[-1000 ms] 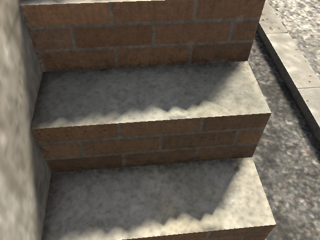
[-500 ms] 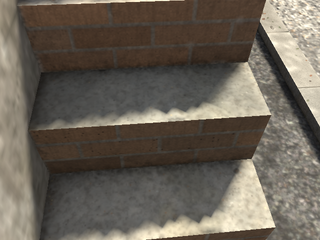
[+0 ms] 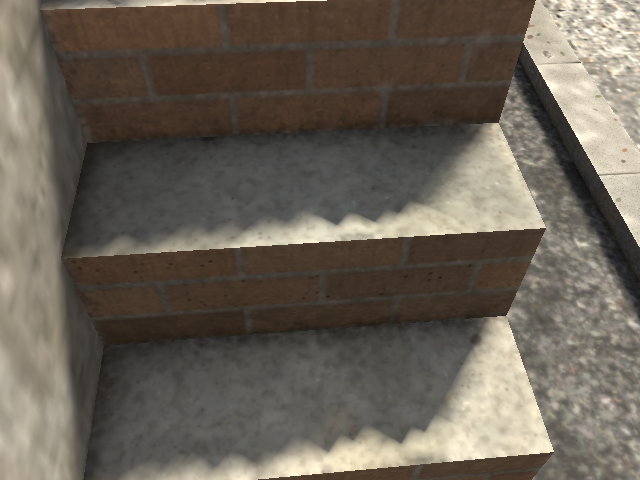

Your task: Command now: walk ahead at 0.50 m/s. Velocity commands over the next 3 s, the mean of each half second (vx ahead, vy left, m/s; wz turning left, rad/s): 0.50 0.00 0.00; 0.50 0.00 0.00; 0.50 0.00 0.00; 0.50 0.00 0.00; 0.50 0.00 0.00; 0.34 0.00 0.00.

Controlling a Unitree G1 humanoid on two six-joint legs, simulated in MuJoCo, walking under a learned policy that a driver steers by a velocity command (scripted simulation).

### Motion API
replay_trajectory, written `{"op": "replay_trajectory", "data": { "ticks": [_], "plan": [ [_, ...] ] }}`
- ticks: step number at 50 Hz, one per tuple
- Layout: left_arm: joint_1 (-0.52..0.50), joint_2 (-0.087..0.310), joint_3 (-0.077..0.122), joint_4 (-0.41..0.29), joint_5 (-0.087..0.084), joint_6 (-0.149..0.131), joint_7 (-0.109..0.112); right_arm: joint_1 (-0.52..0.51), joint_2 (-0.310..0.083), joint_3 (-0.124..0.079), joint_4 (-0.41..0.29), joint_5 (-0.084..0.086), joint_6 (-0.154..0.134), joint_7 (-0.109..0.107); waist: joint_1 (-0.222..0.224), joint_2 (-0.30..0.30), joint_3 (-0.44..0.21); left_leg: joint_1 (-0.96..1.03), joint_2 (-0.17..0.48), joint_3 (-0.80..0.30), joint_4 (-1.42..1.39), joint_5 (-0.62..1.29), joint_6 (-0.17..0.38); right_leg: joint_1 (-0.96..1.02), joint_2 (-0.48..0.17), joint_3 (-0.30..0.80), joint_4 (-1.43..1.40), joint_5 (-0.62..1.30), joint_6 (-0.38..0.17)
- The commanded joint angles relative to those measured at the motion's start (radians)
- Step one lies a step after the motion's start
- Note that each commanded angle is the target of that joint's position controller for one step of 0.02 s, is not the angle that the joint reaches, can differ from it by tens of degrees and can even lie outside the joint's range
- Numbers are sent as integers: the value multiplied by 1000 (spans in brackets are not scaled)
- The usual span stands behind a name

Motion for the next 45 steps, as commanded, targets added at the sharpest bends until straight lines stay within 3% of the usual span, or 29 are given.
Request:
{"op": "replay_trajectory", "data": {
  "ticks": [1,45],
  "plan": [
    [-16,85,19,-58,0,-13,1,-33,-94,-20,-58,0,-13,-3,0,17,-81,34,44,-34,-31,281,46,24,-54,38,-26,178,-94],
    [-24,89,18,-48,1,-14,3,-42,-97,-20,-42,1,-15,-2,3,14,-86,42,44,-39,-44,305,47,38,-62,37,-35,190,-93]
  ]
}}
